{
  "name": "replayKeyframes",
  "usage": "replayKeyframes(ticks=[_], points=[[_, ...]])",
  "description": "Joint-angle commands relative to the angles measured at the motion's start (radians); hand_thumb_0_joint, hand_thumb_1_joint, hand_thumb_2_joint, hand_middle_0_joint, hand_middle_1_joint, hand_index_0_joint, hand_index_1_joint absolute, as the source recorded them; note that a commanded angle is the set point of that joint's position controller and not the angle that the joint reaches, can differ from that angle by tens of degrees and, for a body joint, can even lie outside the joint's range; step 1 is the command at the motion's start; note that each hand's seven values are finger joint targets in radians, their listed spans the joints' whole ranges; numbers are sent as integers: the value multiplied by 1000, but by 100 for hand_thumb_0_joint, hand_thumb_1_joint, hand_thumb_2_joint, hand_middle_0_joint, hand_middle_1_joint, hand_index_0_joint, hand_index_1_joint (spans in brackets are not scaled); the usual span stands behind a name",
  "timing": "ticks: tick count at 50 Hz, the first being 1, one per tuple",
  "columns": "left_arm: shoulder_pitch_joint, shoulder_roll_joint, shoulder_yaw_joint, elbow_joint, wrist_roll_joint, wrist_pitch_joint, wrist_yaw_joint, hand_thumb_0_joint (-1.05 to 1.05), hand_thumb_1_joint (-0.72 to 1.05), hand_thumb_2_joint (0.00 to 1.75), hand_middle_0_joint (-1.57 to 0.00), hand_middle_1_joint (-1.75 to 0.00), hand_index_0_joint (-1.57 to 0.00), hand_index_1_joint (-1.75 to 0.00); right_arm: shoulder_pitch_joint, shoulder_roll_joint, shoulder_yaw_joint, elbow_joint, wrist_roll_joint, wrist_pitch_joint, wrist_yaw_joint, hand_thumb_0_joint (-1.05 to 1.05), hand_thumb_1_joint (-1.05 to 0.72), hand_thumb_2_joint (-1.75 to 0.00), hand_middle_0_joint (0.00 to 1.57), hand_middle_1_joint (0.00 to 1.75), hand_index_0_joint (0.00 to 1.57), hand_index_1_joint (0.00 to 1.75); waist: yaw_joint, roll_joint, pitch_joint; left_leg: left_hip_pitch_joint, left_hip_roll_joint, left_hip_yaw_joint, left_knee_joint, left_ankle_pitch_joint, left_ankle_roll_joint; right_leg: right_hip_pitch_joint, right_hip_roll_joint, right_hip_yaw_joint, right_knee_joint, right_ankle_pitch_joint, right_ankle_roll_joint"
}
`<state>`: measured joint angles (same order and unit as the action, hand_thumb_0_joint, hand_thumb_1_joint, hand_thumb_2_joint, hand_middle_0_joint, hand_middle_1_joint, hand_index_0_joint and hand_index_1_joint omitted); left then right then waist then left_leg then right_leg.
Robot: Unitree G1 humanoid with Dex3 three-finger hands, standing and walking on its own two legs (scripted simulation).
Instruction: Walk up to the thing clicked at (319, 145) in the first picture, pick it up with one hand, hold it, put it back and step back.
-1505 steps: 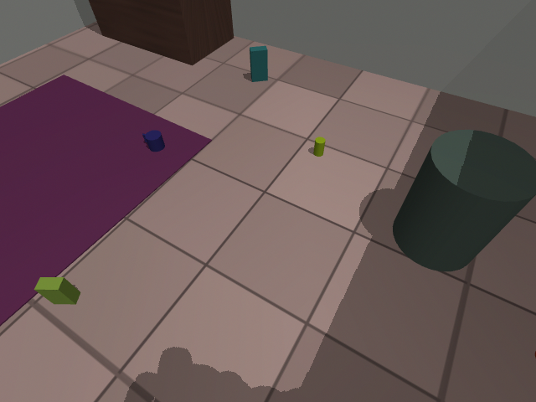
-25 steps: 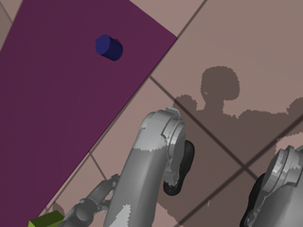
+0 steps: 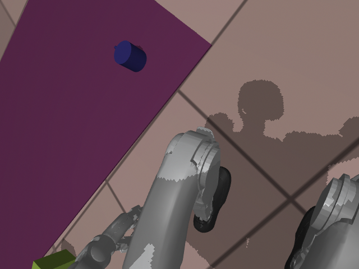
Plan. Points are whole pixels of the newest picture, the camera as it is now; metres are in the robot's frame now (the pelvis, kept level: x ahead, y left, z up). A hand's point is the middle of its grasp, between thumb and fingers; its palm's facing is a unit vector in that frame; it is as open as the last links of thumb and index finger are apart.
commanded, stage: close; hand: right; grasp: from above
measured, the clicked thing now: out of the picture +0.46 -0.43 -0.25
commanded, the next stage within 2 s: settle in 0.62 s
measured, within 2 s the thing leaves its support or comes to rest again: leaves its support in 0.98 s
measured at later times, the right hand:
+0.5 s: hand out of the picture +0.43 -0.43 -0.21, palm faces -0.42 +0.16 -0.89, open 8.5 cm
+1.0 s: hand out of the picture +0.44 -0.43 -0.20, palm faces -0.41 +0.16 -0.90, open 8.3 cm
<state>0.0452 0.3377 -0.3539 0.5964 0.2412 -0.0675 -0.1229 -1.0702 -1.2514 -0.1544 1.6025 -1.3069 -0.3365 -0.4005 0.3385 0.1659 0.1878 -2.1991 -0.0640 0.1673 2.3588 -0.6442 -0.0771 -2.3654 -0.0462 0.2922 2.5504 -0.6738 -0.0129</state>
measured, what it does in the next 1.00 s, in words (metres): stands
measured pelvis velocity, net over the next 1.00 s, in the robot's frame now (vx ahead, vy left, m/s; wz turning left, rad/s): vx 0.00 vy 0.00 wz -0.01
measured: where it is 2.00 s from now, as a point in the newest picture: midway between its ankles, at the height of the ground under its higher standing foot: (251, 231)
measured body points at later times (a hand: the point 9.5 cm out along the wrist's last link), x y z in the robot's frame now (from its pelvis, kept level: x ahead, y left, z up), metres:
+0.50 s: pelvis +0.00 +0.00 +0.00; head +0.26 -0.16 +0.33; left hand +0.10 +0.26 -0.05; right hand +0.45 -0.43 -0.15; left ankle +0.13 +0.13 -0.27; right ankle +0.07 -0.13 -0.27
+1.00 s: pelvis +0.00 +0.00 +0.00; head +0.26 -0.15 +0.33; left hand +0.09 +0.26 -0.05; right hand +0.46 -0.43 -0.14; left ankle +0.13 +0.13 -0.27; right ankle +0.07 -0.13 -0.27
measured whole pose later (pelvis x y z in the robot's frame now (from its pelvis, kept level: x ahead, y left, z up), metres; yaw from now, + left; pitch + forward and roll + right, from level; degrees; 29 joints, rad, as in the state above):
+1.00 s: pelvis +0.00 +0.00 +0.00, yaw -1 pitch +26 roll +16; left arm 0.07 0.34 -0.33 0.59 0.23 -0.06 -0.13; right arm -1.06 -1.22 -0.18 1.52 -1.31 -0.32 -0.35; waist 0.32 0.15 0.17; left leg -2.20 -0.05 0.16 2.35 -0.65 -0.07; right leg -2.37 -0.04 0.28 2.53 -0.67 -0.01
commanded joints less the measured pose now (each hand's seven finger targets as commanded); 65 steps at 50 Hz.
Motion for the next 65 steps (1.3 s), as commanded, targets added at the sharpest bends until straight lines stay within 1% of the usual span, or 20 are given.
replayKeyframes(ticks=[1,10,17,18,20,23,25,31,35,36,39,42,47,48,49,51,54,58,59,65], points=[[169,336,101,3,-5,10,15,0,89,90,-20,-30,-20,-30,-198,-300,-24,-152,27,-2,-18,0,-3,-77,37,99,44,92,30,-602,-633,261,-29,111,-181,203,91,577,-37,-99,-278,209,10],[169,335,100,5,-2,22,15,0,89,90,-20,-30,-20,-30,-197,-312,-49,-161,29,-23,-27,0,-16,-74,47,95,54,88,27,-600,-649,275,-30,117,-183,211,90,582,-37,-96,-273,226,8],[173,333,98,12,0,19,15,0,89,90,-20,-30,-20,-30,-193,-282,-23,-148,22,-17,-31,0,-27,-68,53,96,62,86,36,-593,-626,264,-31,114,-187,205,90,574,-36,-102,-270,212,5],[164,334,105,12,-1,20,16,0,89,90,-20,-30,-20,-30,-196,-289,-38,-143,30,-19,-35,0,-30,-66,54,95,64,85,25,-590,-620,251,-31,117,-184,194,92,558,-37,-100,-274,195,9],[172,335,100,11,-3,15,14,0,89,90,-20,-30,-20,-30,-205,-295,-21,-161,18,-16,-33,0,-33,-65,56,94,66,84,33,-600,-636,261,-29,111,-182,207,92,584,-37,-99,-269,216,7],[166,338,105,7,-5,15,15,0,89,90,-20,-30,-20,-30,-199,-290,-34,-146,32,-19,-38,0,-36,-61,59,91,69,81,30,-592,-620,248,-27,118,-176,207,93,570,-36,-93,-277,215,12],[162,336,105,9,-4,16,15,0,89,90,-20,-30,-20,-30,-198,-286,-24,-144,17,-20,-37,0,-39,-63,61,93,71,82,31,-601,-626,235,-29,121,-174,195,93,594,-40,-88,-284,208,13],[166,334,107,13,-3,15,15,0,89,90,-20,-30,-20,-30,-214,-283,-34,-159,23,-14,-45,0,-51,-62,70,91,80,80,31,-593,-637,260,-29,115,-183,208,90,571,-35,-103,-271,212,8],[168,333,107,8,-7,7,14,0,89,90,-20,-30,-20,-30,-209,-278,-11,-138,15,-10,-36,0,-55,-67,75,89,84,80,39,-575,-619,253,-29,108,-191,180,91,550,-34,-108,-267,173,3],[163,333,107,12,-6,7,15,0,89,90,-20,-30,-20,-30,-223,-274,-20,-145,30,-13,-39,0,-57,-65,76,89,86,80,37,-573,-623,257,-28,113,-190,180,91,540,-34,-103,-274,163,7],[173,338,111,12,-5,8,17,0,90,90,-20,-30,-20,-30,-225,-297,-36,-157,28,-7,-41,0,-53,-63,75,92,87,81,27,-591,-650,262,-26,114,-185,197,90,568,-33,-103,-275,189,9],[179,331,112,13,-7,8,15,0,90,90,-20,-30,-20,-30,-230,-295,-30,-171,24,5,-26,0,-51,-65,76,90,86,80,27,-641,-665,243,-26,110,-177,210,94,616,-36,-99,-286,226,14],[186,335,129,-2,-15,15,14,0,90,90,-20,-30,-20,-30,-252,-333,-77,-271,34,18,-5,0,-52,-64,77,88,87,78,2,-667,-725,274,-19,101,-185,234,97,625,-30,-115,-284,255,16],[196,338,137,-1,-18,17,13,0,90,90,-20,-30,-20,-30,-242,-318,-69,-272,31,21,6,0,-52,-64,77,88,87,78,8,-675,-715,254,-16,100,-181,236,101,642,-28,-112,-285,270,19],[181,329,141,-5,-25,20,14,0,90,90,-20,-30,-20,-30,-248,-322,-77,-297,39,21,14,0,-52,-63,76,88,87,78,-11,-683,-740,251,-19,98,-183,228,103,642,-31,-115,-286,263,19],[197,321,149,-6,-28,25,12,0,90,90,-20,-30,-20,-30,-240,-325,-84,-330,40,30,34,0,-54,-64,77,90,88,79,-19,-711,-757,277,-16,86,-194,233,100,642,-26,-130,-294,261,15],[201,319,170,-9,-37,38,10,0,90,90,-20,-30,-20,-30,-228,-306,-102,-386,59,42,66,0,-56,-65,79,90,90,79,-35,-697,-788,277,-13,85,-201,237,103,634,-20,-137,-298,268,13],[227,314,200,-14,-60,53,7,0,90,89,-20,-30,-20,-30,-237,-252,-76,-435,75,59,135,0,-58,-66,79,90,90,79,-25,-683,-784,239,-4,76,-215,223,107,658,-15,-129,-314,271,11],[226,307,206,-12,-65,60,8,0,90,89,-20,-30,-20,-30,-218,-230,-74,-442,84,63,148,0,-58,-62,78,91,90,78,-41,-671,-792,240,-5,76,-216,221,109,649,-14,-133,-324,265,10],[244,289,234,-12,-85,101,13,0,89,89,-20,-30,-20,-30,-208,-177,-56,-486,110,67,222,0,-62,-67,83,90,93,79,-50,-601,-790,245,-1,57,-249,190,112,600,-1,-155,-337,218,-1]])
